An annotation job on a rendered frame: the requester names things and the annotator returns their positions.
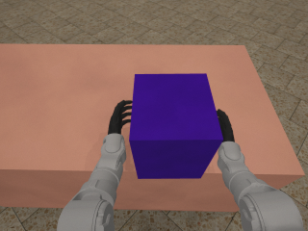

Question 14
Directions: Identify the right robot forearm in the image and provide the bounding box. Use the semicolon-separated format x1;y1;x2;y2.
217;141;304;228

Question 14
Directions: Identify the robot right hand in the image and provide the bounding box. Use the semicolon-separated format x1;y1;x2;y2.
216;109;235;142

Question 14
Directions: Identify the robot left upper arm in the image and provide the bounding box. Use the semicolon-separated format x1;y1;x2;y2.
58;199;115;231

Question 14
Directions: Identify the robot left hand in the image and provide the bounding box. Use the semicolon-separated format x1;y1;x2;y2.
108;100;133;135

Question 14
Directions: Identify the carton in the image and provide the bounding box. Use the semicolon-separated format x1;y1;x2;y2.
129;73;223;179

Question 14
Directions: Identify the robot right upper arm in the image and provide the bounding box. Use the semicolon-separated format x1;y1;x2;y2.
239;191;305;231

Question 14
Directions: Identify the left robot forearm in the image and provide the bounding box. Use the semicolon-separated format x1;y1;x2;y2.
57;133;127;231

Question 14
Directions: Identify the pedestal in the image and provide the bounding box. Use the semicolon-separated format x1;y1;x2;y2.
0;43;305;213

